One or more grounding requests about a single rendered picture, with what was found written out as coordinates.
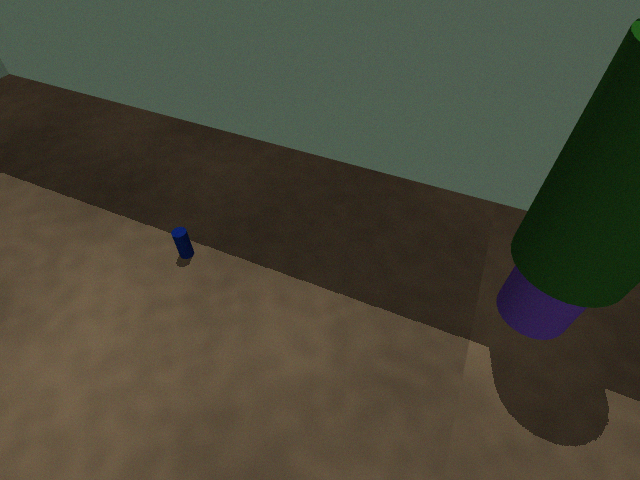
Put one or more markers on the can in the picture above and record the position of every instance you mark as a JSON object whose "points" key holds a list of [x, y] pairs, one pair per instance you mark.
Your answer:
{"points": [[182, 242]]}

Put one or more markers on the potted plant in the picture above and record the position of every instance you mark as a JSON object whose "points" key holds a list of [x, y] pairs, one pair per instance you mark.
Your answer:
{"points": [[578, 245]]}

